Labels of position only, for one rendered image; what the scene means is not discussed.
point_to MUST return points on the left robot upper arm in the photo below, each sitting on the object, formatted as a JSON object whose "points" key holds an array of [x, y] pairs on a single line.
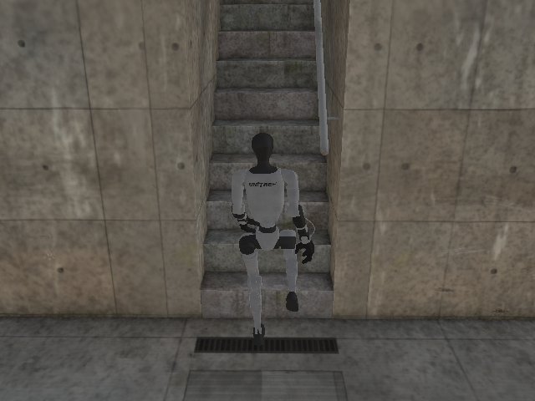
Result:
{"points": [[237, 192]]}

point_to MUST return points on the left robot foot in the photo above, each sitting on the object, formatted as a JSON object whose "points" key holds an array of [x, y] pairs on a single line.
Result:
{"points": [[258, 338]]}

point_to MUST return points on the right robot upper arm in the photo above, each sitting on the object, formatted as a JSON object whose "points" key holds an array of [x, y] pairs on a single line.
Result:
{"points": [[291, 178]]}

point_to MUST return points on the left robot forearm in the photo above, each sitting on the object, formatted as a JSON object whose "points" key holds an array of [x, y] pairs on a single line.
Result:
{"points": [[242, 219]]}

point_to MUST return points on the left robot hand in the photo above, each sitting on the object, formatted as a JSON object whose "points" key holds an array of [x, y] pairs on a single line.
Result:
{"points": [[251, 222]]}

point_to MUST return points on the right robot forearm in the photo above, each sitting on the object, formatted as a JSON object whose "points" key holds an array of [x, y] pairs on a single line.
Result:
{"points": [[301, 227]]}

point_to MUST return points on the humanoid robot head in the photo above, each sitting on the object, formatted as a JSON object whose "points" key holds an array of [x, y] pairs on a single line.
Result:
{"points": [[262, 145]]}

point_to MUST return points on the right robot hand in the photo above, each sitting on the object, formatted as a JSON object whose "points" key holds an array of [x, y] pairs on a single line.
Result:
{"points": [[309, 250]]}

